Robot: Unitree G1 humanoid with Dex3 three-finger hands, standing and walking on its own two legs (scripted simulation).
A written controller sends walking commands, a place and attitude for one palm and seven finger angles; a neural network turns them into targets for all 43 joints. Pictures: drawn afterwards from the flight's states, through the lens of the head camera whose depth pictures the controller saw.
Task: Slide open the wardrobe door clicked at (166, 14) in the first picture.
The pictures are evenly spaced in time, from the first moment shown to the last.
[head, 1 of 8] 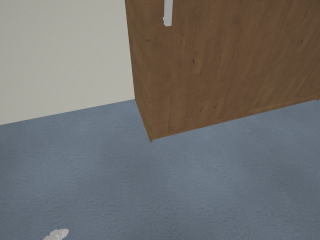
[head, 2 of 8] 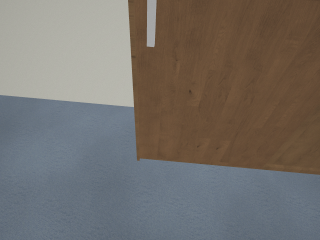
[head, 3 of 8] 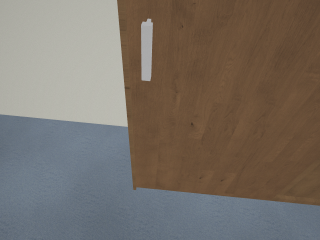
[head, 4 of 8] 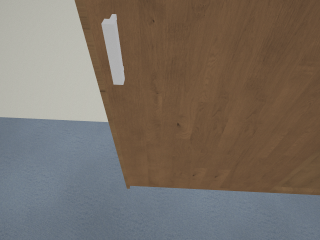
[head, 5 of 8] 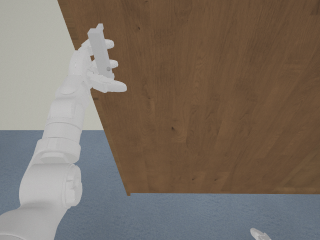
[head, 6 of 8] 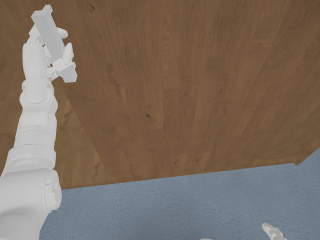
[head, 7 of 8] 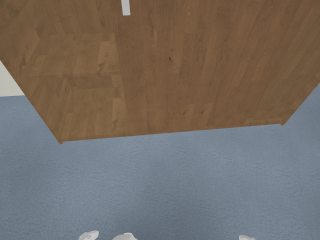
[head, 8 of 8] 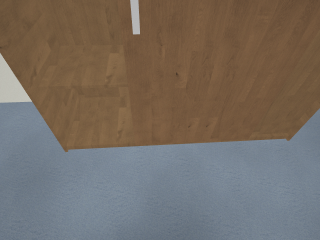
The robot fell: no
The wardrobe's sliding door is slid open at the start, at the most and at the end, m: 0.00 0.50 0.50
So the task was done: yes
